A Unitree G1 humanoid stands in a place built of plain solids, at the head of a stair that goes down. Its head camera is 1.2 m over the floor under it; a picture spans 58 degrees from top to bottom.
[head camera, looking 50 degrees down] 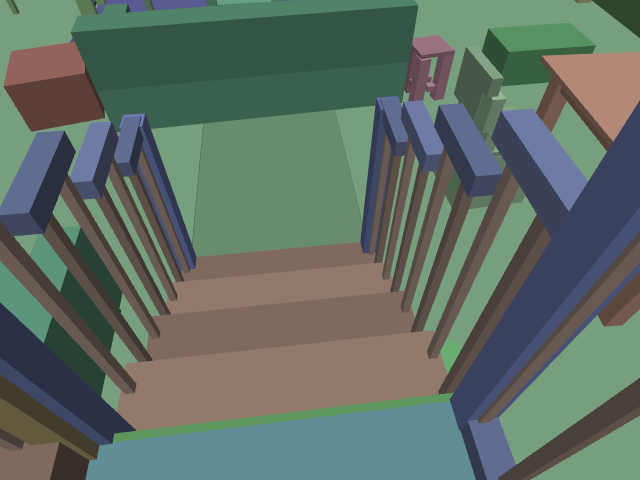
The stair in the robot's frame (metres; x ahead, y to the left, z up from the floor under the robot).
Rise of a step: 0.16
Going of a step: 0.28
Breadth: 1.05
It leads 7 degrees to the left of straight ahead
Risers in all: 5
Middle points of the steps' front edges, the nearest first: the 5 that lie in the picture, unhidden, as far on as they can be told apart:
0.40 0.09 0.00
0.67 0.12 -0.16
0.94 0.16 -0.32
1.22 0.19 -0.49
1.49 0.22 -0.65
